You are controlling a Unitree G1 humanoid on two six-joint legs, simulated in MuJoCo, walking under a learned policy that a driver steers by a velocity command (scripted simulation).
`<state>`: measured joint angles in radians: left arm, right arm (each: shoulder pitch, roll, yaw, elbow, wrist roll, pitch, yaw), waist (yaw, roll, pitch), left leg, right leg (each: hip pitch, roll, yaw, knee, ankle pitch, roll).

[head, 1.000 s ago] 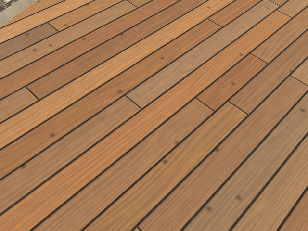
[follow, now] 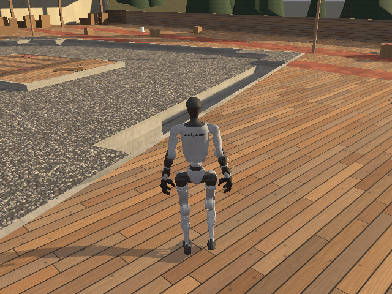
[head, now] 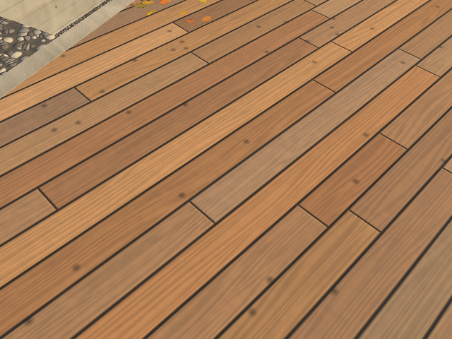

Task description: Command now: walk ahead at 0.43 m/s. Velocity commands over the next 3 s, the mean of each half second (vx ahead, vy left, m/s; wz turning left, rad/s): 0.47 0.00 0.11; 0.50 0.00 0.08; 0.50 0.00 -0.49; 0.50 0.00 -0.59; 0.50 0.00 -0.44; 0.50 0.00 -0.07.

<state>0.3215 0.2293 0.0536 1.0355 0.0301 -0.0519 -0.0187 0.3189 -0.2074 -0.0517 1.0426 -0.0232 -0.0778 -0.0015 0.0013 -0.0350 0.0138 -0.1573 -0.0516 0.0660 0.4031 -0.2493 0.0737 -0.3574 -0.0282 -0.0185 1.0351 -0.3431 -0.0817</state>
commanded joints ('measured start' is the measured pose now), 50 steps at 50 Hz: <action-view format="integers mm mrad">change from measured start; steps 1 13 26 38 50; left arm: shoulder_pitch -47 -377 -33 201 76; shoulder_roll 44 37 36 71 8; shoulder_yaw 9 -7 13 1 19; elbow -63 -213 -77 20 -48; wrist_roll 9 -12 -12 -12 -8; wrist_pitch -5 9 -58 -56 1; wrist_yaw -16 -8 27 30 14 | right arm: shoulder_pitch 84 183 63 -335 -82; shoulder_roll -82 -100 -14 -9 -42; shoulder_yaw -2 10 -10 13 -14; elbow -2 57 -38 -186 -87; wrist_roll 6 6 -12 -13 0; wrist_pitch -20 -30 46 42 -16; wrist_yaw -10 -19 19 40 -8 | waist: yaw -1 -22 -32 42 -1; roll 94 109 -3 -20 100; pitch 65 120 37 118 10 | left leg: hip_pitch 152 195 -357 -430 65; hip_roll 267 252 149 102 336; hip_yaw -304 -111 -111 51 -172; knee -270 -246 788 214 -222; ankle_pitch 103 640 5 195 138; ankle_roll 112 109 24 15 71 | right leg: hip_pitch -284 -180 163 381 -195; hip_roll -60 11 -247 -214 -86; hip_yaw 18 -95 102 -88 42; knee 26 -440 -896 -880 138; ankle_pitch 91 290 203 616 56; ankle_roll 16 -5 -86 -98 -7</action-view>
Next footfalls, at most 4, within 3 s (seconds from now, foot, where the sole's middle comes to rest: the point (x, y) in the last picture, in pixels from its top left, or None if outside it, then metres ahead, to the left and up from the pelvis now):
0.34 right None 0.36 -0.09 -0.78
0.88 left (181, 305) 0.62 0.14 -0.78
1.40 right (239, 228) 0.90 -0.04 -0.78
1.94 left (226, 152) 1.27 0.00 -0.78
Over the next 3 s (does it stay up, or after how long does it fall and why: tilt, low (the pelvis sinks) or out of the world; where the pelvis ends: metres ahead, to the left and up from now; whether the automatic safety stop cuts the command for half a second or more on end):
stays up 1.50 -0.36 -0.02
